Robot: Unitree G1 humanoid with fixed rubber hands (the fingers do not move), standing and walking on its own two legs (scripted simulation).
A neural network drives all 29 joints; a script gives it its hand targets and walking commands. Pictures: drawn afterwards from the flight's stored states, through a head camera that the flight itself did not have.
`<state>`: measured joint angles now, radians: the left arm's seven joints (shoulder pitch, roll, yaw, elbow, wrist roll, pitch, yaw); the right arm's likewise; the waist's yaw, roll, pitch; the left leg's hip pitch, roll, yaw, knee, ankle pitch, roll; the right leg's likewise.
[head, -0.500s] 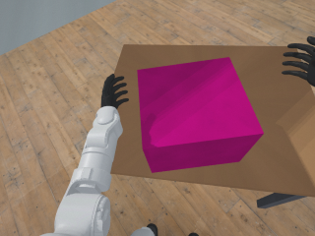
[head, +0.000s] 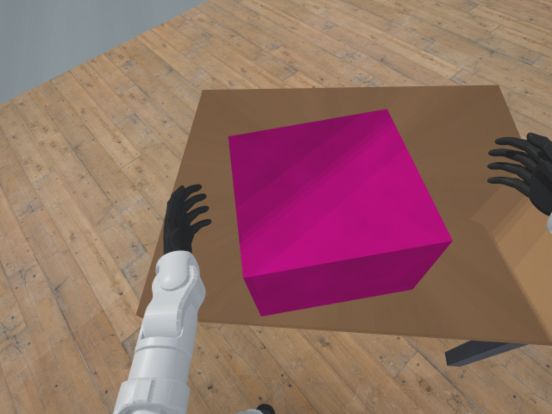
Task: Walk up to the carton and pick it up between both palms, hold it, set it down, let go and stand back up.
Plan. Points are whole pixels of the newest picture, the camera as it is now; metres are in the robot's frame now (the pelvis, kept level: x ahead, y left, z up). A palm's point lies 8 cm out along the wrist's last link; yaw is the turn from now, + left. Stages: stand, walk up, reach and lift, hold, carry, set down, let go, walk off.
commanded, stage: set down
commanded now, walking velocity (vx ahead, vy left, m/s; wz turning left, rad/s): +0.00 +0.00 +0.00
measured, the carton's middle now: (322, 214) +0.46 +0.00 -0.09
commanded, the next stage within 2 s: none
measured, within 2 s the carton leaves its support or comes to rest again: neither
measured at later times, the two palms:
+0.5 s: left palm (188, 282) +0.27 +0.19 +0.01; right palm out of the picture +0.34 -0.33 +0.02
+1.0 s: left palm (191, 315) +0.23 +0.18 -0.02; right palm out of the picture +0.28 -0.35 +0.01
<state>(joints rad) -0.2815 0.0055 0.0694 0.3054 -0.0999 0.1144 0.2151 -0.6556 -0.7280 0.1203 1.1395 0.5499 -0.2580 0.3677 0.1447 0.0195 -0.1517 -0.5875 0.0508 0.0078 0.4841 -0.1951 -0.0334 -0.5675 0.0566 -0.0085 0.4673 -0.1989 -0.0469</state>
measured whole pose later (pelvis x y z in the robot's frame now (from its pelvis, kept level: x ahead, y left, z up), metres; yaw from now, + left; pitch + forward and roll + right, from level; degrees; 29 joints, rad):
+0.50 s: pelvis +0.01 +0.00 +0.00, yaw +0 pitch +11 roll +0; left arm -0.05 0.02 0.00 0.33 -0.10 -0.04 0.23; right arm -0.38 -0.68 0.10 1.11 0.57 -0.39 0.39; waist 0.09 0.02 -0.09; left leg -0.46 0.04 0.00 0.50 -0.24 -0.04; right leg -0.45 0.05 0.00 0.52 -0.26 -0.05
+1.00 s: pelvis +0.01 -0.01 +0.00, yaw -1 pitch +10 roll +0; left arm 0.12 0.00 -0.01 0.33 -0.08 -0.20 0.24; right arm -0.21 -0.70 0.19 1.14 0.67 -0.55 0.43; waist 0.08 -0.01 -0.09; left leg -0.46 0.05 0.00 0.56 -0.28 -0.04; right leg -0.45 0.07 0.02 0.57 -0.29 -0.06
